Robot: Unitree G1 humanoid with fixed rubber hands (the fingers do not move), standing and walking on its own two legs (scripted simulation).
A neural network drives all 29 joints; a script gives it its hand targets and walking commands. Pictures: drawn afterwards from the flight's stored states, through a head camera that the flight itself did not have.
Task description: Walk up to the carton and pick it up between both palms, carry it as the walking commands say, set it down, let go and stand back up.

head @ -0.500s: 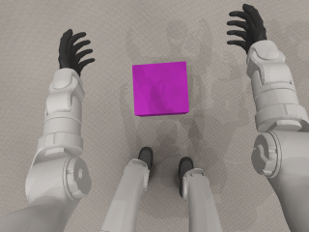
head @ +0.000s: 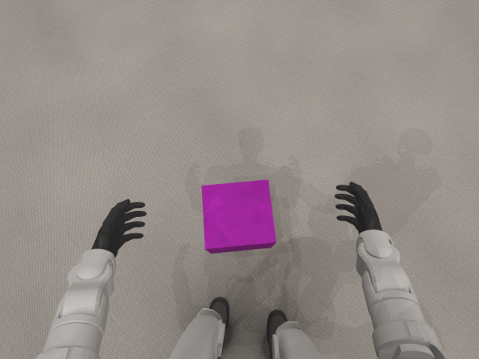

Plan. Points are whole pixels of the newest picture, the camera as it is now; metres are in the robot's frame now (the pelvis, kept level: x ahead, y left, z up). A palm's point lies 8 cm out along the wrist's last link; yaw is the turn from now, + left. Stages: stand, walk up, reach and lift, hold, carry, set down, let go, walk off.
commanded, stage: let go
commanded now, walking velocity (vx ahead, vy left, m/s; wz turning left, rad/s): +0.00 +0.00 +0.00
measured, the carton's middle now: (238, 218) +0.45 +0.06 -0.65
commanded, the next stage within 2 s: stand in 0.82 s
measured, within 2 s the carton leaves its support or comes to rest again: neither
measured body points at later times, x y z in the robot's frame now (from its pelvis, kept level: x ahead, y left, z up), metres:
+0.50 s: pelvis +0.04 -0.02 +0.04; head +0.07 -0.02 +0.48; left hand +0.20 +0.22 -0.04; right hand +0.22 -0.25 -0.04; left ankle +0.03 +0.10 -0.70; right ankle +0.00 -0.12 -0.70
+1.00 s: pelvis +0.03 -0.01 +0.03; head +0.03 +0.01 +0.48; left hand +0.18 +0.27 -0.06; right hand +0.18 -0.29 -0.05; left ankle +0.03 +0.10 -0.70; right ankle +0.00 -0.12 -0.70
